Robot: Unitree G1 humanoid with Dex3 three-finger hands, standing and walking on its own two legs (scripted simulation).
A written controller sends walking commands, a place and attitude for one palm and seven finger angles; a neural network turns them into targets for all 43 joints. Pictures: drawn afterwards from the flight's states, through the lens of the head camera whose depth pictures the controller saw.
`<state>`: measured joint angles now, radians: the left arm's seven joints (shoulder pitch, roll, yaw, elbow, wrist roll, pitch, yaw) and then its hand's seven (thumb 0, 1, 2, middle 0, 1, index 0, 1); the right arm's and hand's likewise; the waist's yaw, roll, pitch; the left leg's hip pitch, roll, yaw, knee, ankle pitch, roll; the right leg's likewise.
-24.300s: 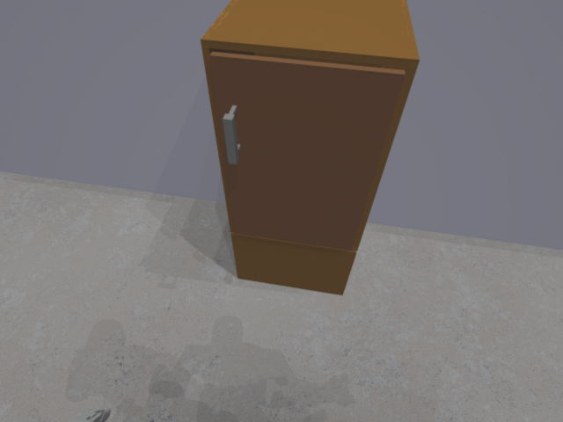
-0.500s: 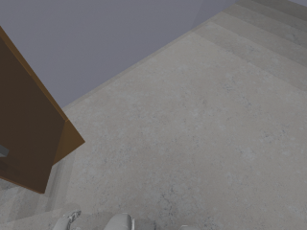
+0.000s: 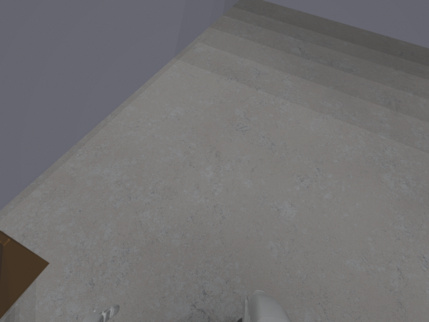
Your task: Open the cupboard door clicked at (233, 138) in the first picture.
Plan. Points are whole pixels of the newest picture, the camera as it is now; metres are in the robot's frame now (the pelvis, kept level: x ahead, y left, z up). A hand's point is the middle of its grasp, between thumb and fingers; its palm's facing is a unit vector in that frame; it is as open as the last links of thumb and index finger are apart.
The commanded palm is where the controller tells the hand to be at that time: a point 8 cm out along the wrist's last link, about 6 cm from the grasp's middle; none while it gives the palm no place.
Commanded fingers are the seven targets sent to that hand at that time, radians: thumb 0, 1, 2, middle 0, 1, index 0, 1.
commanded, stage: walk to a spot facing it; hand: left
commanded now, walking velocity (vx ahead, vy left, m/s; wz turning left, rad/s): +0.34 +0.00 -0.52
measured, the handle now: out of the picture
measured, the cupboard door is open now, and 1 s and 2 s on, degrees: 48 48 48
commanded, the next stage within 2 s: turn to face it in 1.14 s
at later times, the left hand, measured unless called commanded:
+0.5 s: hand (158, 267) +0.25 +0.13 -0.17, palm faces -0.12 -0.97 -0.21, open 7.2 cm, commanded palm none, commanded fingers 0.00 0.90 0.90 -0.20 -0.30 -0.20 -0.30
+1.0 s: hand (205, 151) +0.60 +0.03 -0.17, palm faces -0.41 -0.90 -0.18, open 7.4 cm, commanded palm none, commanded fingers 0.00 0.90 0.90 -0.20 -0.30 -0.20 -0.30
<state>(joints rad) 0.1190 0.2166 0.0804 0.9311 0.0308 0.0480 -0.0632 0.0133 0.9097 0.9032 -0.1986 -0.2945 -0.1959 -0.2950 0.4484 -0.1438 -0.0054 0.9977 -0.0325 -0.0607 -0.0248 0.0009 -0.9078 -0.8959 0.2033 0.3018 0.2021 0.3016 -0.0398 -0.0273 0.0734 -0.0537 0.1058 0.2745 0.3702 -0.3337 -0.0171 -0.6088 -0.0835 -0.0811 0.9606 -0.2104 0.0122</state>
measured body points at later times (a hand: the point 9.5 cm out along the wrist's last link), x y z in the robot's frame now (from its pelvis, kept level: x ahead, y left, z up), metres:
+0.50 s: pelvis +0.20 -0.06 +0.00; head +0.24 -0.06 +0.44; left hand +0.26 +0.18 -0.16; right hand +0.28 -0.31 -0.14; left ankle +0.33 +0.06 -0.70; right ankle +0.12 -0.13 -0.74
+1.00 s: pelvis +0.43 -0.10 +0.00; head +0.47 -0.11 +0.44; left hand +0.62 +0.08 -0.15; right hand +0.26 -0.29 -0.15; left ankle +0.38 +0.04 -0.74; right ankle +0.46 -0.25 -0.71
